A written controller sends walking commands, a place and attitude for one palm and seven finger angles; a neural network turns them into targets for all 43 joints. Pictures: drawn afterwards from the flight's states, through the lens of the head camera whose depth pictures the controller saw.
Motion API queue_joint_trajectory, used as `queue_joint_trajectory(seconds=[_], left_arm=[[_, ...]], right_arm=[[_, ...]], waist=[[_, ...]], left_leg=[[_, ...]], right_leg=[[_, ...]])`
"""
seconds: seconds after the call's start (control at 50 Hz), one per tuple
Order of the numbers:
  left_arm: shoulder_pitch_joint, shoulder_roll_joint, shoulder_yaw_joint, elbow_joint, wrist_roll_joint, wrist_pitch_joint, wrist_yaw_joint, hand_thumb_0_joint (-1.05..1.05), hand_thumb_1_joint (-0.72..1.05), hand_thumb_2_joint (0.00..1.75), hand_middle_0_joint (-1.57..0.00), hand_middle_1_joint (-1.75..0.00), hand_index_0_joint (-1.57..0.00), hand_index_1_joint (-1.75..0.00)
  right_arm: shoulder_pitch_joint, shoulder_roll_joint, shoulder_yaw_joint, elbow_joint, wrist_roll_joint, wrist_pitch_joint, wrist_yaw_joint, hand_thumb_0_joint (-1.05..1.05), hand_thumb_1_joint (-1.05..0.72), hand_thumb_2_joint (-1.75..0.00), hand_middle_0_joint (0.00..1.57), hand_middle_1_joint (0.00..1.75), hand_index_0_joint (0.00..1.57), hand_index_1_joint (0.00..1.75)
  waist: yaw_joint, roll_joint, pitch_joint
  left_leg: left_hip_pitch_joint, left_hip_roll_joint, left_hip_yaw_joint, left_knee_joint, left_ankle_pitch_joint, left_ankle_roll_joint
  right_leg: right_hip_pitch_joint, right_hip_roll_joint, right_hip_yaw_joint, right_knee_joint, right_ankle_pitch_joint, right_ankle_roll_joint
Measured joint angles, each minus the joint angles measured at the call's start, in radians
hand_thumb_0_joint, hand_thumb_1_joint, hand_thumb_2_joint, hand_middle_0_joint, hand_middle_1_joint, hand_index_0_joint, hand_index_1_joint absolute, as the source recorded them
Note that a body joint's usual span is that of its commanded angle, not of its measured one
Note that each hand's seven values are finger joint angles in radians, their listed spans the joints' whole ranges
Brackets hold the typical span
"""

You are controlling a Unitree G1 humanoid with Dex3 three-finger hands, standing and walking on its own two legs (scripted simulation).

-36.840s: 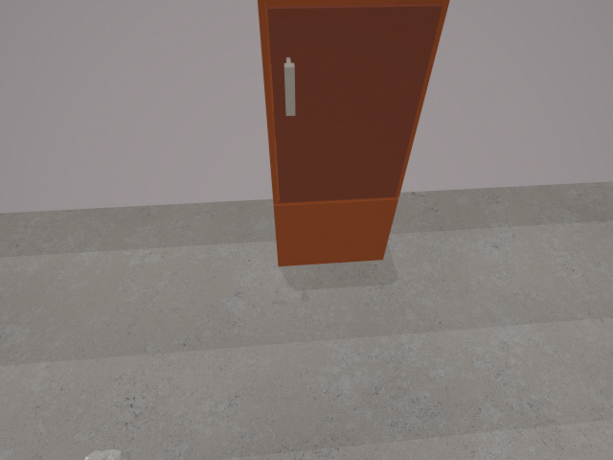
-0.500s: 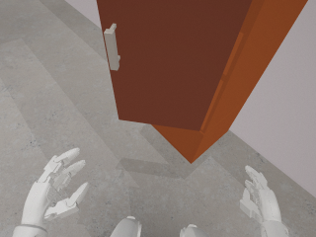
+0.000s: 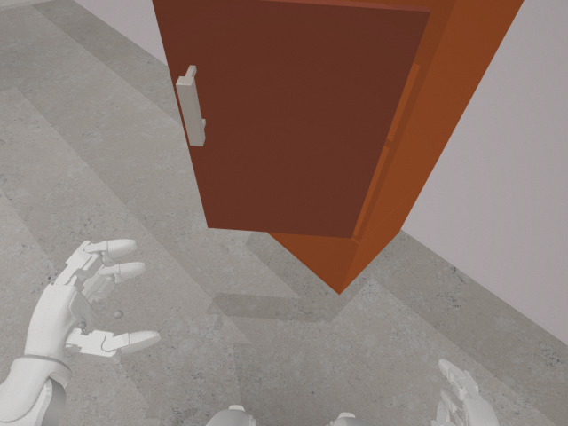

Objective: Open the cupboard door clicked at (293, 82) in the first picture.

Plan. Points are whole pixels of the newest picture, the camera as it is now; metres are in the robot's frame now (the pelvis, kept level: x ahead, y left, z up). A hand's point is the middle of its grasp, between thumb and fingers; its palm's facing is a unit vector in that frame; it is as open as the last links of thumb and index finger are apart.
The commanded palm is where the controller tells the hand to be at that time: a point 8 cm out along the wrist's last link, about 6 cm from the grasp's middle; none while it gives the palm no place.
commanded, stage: raise the hand with hooked fingers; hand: left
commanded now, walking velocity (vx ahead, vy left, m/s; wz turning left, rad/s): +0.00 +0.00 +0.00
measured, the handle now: (194, 106) +0.61 +0.20 +0.10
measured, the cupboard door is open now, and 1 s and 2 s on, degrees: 41 41 41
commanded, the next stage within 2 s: move the hooked fingers beside the handle in 1.10 s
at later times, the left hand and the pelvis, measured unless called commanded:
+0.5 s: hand (88, 255) +0.29 +0.25 +0.11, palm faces +0.01 -1.00 -0.06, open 13.9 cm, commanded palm +0.27 +0.30 +0.11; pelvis +0.02 -0.01 +0.02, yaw +0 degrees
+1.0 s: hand (94, 240) +0.31 +0.25 +0.12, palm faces +0.01 -1.00 -0.03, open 14.0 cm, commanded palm +0.28 +0.30 +0.12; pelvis +0.01 -0.02 +0.03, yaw -1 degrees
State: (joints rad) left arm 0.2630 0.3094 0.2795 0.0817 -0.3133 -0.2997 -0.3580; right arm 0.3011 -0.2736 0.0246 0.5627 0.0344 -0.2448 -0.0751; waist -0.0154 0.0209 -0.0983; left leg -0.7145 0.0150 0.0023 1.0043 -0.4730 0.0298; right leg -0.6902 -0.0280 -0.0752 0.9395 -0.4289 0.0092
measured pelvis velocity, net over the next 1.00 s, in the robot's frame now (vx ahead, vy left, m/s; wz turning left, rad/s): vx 0.01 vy -0.02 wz -0.01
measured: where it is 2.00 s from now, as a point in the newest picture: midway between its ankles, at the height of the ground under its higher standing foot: outside the picture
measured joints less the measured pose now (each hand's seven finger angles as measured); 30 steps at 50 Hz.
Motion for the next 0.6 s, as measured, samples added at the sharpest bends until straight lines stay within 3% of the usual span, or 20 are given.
queue_joint_trajectory(seconds=[0.16,0.32,0.6], left_arm=[[-0.053,0.026,0.028,0.025,-0.006,0.025,-0.013,0.0,-0.25,0.4,-0.28,-1.04,-0.28,-1.04],[-0.152,0.059,0.071,0.121,-0.02,0.076,-0.069,-0.01,-0.42,0.33,-0.29,-1.15,-0.29,-1.15],[-0.311,0.119,0.152,0.295,-0.043,0.107,-0.155,-0.01,-0.49,0.3,-0.3,-1.19,-0.3,-1.2]], right_arm=[[-0.031,-0.001,0.005,-0.021,0.003,-0.003,-0.005,0.02,-0.9,-0.9,0.2,0.3,0.2,0.3],[-0.048,0.011,0.032,-0.025,0.006,0.016,-0.011,0.01,-0.9,-0.9,0.2,0.3,0.2,0.3],[-0.023,-0.004,0.036,0.01,0.01,0.043,-0.026,0.02,-0.9,-0.9,0.2,0.3,0.2,0.3]], waist=[[0.009,-0.004,0.005],[0.025,0.005,0.012],[0.021,0.01,0.026]], left_leg=[[0.063,0.0,-0.004,-0.049,0.01,-0.003],[0.113,0.002,-0.009,-0.096,0.024,-0.009],[0.18,0.01,-0.003,-0.174,0.054,-0.021]], right_leg=[[0.065,0.002,-0.004,-0.052,0.01,-0.001],[0.117,0.007,-0.01,-0.098,0.022,-0.007],[0.173,0.017,-0.004,-0.162,0.047,-0.018]])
